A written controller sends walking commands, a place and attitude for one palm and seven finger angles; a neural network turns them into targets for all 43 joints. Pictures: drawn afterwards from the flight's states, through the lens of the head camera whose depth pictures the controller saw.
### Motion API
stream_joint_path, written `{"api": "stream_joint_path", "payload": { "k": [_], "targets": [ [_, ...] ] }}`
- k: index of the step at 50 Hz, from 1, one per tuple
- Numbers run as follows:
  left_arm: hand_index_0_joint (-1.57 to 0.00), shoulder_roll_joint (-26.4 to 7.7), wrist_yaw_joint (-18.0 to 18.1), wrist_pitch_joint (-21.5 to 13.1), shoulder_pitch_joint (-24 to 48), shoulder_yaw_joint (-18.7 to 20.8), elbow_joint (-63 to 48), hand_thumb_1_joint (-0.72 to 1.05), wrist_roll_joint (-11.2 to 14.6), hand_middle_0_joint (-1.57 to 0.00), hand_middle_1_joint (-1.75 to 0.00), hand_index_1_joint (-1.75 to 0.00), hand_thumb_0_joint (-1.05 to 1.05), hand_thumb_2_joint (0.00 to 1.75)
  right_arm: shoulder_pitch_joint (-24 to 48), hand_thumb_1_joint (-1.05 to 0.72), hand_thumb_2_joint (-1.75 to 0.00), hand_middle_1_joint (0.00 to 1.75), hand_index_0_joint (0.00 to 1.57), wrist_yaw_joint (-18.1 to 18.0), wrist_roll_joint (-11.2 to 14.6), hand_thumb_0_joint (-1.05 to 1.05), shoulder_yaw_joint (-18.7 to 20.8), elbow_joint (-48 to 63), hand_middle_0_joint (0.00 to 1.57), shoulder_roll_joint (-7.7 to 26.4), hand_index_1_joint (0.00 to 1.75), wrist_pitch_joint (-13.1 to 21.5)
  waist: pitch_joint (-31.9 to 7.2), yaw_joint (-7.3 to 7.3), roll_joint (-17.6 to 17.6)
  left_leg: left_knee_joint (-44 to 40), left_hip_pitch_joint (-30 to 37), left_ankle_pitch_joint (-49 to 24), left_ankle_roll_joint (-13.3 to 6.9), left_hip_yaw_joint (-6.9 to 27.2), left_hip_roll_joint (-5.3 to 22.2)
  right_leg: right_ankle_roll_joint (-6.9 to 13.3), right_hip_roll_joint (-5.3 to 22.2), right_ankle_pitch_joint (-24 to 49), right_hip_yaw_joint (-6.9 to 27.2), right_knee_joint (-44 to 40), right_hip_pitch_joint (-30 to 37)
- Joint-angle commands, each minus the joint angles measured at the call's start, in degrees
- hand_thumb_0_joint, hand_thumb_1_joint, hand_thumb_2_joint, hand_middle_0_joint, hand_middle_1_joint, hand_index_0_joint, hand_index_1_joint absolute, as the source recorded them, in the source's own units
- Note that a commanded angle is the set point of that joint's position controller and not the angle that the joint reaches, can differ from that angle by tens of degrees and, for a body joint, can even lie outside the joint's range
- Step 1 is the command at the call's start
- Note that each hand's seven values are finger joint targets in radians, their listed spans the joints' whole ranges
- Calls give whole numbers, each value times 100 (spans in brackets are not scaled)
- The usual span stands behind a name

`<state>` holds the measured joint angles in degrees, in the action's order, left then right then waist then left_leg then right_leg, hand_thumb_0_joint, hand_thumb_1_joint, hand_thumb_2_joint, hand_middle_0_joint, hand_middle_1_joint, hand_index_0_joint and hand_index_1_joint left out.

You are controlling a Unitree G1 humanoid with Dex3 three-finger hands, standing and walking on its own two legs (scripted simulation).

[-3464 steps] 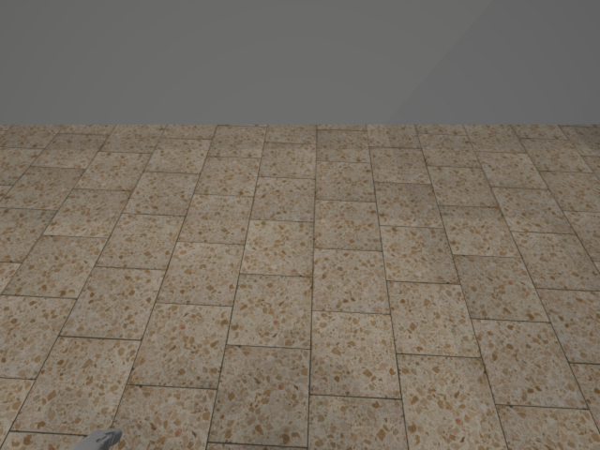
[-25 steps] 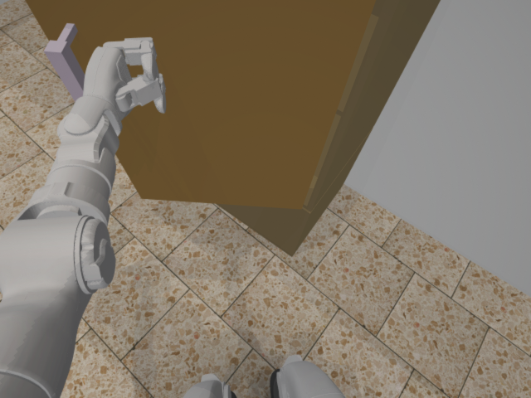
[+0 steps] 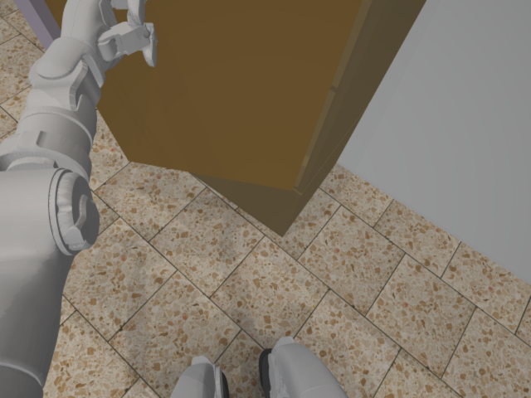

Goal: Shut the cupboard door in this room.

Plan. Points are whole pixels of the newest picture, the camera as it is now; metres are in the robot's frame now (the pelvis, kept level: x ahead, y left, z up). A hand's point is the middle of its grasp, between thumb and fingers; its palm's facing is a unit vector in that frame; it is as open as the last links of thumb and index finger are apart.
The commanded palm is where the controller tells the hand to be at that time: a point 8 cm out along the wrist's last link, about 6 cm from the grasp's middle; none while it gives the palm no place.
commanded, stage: pull the fist back off the door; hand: left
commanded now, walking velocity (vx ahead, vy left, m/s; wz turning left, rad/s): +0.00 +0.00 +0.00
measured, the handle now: (52, 17) +0.63 +0.19 +0.13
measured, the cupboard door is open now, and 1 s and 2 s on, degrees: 26 24 24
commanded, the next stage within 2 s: draw the hand back to the body in 0.84 s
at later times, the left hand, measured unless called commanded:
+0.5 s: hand (155, 46) +0.55 +0.06 +0.14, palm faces +0.14 -0.99 -0.02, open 3.1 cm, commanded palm +0.50 +0.11 +0.13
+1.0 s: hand (163, 82) +0.49 +0.06 +0.14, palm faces +0.13 -0.99 -0.02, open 3.1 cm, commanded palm +0.44 +0.11 +0.14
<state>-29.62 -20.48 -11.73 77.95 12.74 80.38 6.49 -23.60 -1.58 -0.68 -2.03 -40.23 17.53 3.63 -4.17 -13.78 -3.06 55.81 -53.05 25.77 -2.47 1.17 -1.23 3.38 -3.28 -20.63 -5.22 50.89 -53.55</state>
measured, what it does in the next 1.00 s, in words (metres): stands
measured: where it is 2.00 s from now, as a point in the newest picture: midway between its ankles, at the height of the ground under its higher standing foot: outside the picture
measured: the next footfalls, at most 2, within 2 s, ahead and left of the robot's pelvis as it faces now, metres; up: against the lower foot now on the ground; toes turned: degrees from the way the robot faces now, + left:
none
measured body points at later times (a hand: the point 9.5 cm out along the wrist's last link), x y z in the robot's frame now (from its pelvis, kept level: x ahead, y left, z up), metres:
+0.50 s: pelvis +0.02 -0.01 +0.02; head +0.12 -0.03 +0.46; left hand +0.54 +0.12 +0.14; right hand -0.03 -0.26 -0.11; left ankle +0.00 +0.09 -0.68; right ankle +0.03 -0.09 -0.68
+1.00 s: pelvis +0.00 -0.01 +0.02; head +0.07 -0.02 +0.47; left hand +0.48 +0.11 +0.15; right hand +0.08 -0.25 -0.10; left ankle +0.00 +0.09 -0.68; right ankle +0.03 -0.09 -0.68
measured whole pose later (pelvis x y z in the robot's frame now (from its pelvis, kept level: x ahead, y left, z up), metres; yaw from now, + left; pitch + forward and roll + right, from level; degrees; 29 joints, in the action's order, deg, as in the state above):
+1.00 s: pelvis +0.00 -0.01 +0.02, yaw +0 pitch +13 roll +0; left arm -6.4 15.2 -20.9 51.7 9.7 62.0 1.3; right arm -17.4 2.3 -1.9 -0.3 -37.9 13.2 1.1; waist -6.1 -6.2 -2.2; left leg 46.8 -37.0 23.2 -2.2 -0.5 -2.2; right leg 3.5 -2.5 -19.6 -2.9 45.6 -39.5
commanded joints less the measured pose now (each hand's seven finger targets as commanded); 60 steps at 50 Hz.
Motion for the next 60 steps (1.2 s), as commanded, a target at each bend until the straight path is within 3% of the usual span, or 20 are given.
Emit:
{"api": "stream_joint_path", "payload": {
  "k": [1, 2, 3, 5, 7, 8, 10, 14, 17, 19, 25, 31, 34, 38, 43, 47, 48, 51, 56, 60],
  "targets": [
    [-130, -113, 2001, -249, 2927, 863, -1318, 90, 215, -130, -150, -150, 0, 90, -1484, -90, -90, 30, 20, 262, -159, 0, 342, 313, 20, 754, 30, 118, -3449, -226, -452, -401, 2140, -2354, 121, 620, 178, -234, 75, 1767, 434, -403, 1256],
    [-130, 139, 2479, -315, 2710, 808, -1351, 90, 41, -130, -150, -150, 0, 90, -1470, -90, -90, 30, 20, 365, -243, 0, 372, 340, 20, 731, 30, 96, -3366, -186, -416, -350, 2047, -2413, 129, 515, 178, -261, 89, 1847, 463, -405, 1236],
    [-130, 48, 2969, -461, 2702, 939, -1615, 90, -165, -130, -150, -150, 0, 90, -1499, -90, -90, 30, 20, 463, -341, 0, 398, 357, 20, 746, 30, 75, -3437, -133, -452, -282, 1971, -2474, 130, 440, 155, -266, 110, 1949, 487, -370, 1287],
    [-130, -119, 3789, -788, 2516, 892, -1837, 90, -969, -130, -150, -150, 0, 90, -1552, -90, -90, 30, 20, 647, -491, 0, 454, 330, 20, 740, 30, 24, -3527, -67, -417, -159, 1716, -2486, 112, 319, 153, -271, 123, 2072, 537, -242, 1336],
    [-130, 31, 3938, -1009, 2514, 521, -1972, 90, -1411, -130, -150, -150, 0, 90, -1623, -90, -90, 30, 20, 748, -523, 0, 536, 295, 20, 741, 30, -60, -3590, -157, -388, -233, 1831, -2566, 100, 279, 133, -280, 104, 2214, 530, -264, 1472],
    [-130, -82, 3867, -1082, 2490, 564, -2118, 90, -1417, -130, -150, -150, 0, 90, -1649, -90, -90, 30, 20, 753, -503, 0, 576, 325, 20, 759, 30, -103, -3751, -108, -343, -293, 1905, -2610, 81, 242, 107, -271, 104, 2374, 567, -326, 1761],
    [-130, -233, 3589, -1059, 2314, 645, -2216, 90, -1251, -130, -150, -150, 0, 90, -1578, -90, -90, 30, 20, 702, -397, 0, 600, 399, 20, 755, 30, -208, -3966, 6, -301, -456, 1962, -2582, 68, 144, 61, -259, 106, 2656, 645, -441, 2340],
    [-130, -533, 3302, -904, 1898, 1059, -2089, 90, -838, -130, -150, -150, 0, 90, -1474, -90, -90, 30, 20, 556, -254, 0, 534, 519, 20, 704, 30, -331, -3417, 140, 150, -798, 1508, -2044, 3, -9, 19, -309, 108, 2623, 769, -781, 3025],
    [-130, -133, 3305, -1176, 1660, 800, -2324, 90, -793, -130, -150, -150, 0, 90, -1351, -90, -90, 30, 20, 539, -249, 0, 527, 536, 20, 608, 30, -270, -3197, 189, 26, -905, 1727, -1976, 10, -39, 23, -295, 101, 2488, 728, -846, 2913],
    [-130, 32, 3318, -1305, 1184, 755, -2286, 90, -785, -130, -150, -150, 0, 90, -1352, -90, -90, 30, 20, 566, -264, 0, 560, 512, 20, 611, 30, -235, -3049, 260, 227, -947, 1754, -2032, 4, -59, 17, -296, 94, 2536, 707, -874, 2959],
    [-130, 668, 3182, -1099, 208, 422, -2205, 90, -585, -130, -150, -150, 0, 90, -1113, -90, -90, 30, 20, 565, -155, 0, 590, 604, 20, 595, 30, -307, -2560, 392, 462, -1169, 1738, -1866, 1, -191, -41, -299, 140, 2531, 710, -1105, 3156],
    [-130, 1272, 3258, -1473, 209, -124, -3464, 90, -498, -130, -150, -150, 0, 90, -787, -90, -90, 30, 20, 504, -131, 0, 633, 647, 20, 491, 30, -260, -2836, 482, -30, -1147, 2599, -2338, 22, -131, -36, -241, 141, 2724, 597, -985, 3018],
    [-130, 1496, 3358, -1470, 24, -310, -3600, 90, -521, -130, -150, -150, 0, 90, -621, -90, -90, 30, 20, 490, -115, 0, 636, 606, 20, 466, 30, -235, -2722, 496, 138, -1203, 2704, -2267, 37, -96, -10, -251, 148, 2544, 551, -995, 2891],
    [-130, 1415, 3481, -1281, -339, -211, -3628, 90, -508, -130, -150, -150, 0, 90, -370, -90, -90, 30, 20, 414, -69, 0, 596, 652, 20, 453, 30, -251, -2456, 621, 386, -1352, 2559, -2014, 39, -117, -28, -249, 172, 2365, 550, -1088, 3050],
    [-130, 1509, 3629, -1311, 333, -387, -3438, 90, -588, -130, -150, -150, 0, 90, -134, -90, -90, 30, 20, 321, -69, 0, 514, 571, 20, 394, 30, -211, -2137, 464, 446, -1388, 2422, -1549, 34, -66, -54, -267, 220, 1935, 573, -1140, 2829],
    [-130, 1471, 3644, -1364, 244, -261, -3002, 90, -588, -130, -150, -150, 0, 90, -106, -90, -90, 30, 20, 324, -100, 0, 501, 538, 20, 420, 30, -149, -2380, 515, 436, -1349, 2472, -1658, 69, 3, -62, -231, 223, 1917, 524, -1021, 2750],
    [-130, 1669, 3599, -1362, 147, -399, -2959, 90, -576, -130, -150, -150, 0, 90, -117, -90, -90, 30, 20, 343, -109, 0, 496, 568, 20, 399, 30, -134, -2423, 531, 419, -1335, 2487, -1733, 75, -13, -60, -232, 215, 1989, 519, -995, 2744],
    [-130, 1329, 3464, -1305, -1050, -1, -3262, 90, -513, -130, -150, -150, 0, 90, -97, -90, -90, 30, 20, 377, -82, 0, 508, 789, 20, 452, 30, -168, -2848, 967, 412, -1422, 2636, -2268, 104, -67, -54, -167, 196, 2441, 510, -929, 3319],
    [-130, 1307, 3196, -886, -2241, 0, -4630, 90, -274, -130, -150, -150, 0, 90, 193, -90, -90, 30, 20, 323, 82, 0, 510, 1149, 20, 409, 30, -250, -2397, 1162, 936, -1732, 2558, -2188, 40, -247, -10, -217, 208, 2668, 576, -1281, 4000],
    [-130, 1179, 3029, -626, -2323, -93, -5923, 90, -110, -130, -150, -150, 0, 90, 599, -90, -90, 30, 20, 156, 181, 0, 468, 1271, 20, 346, 30, -196, -2027, 1168, 757, -2008, 2809, -1724, -10, -296, -8, -269, 252, 2084, 691, -1684, 4116]
  ]
}}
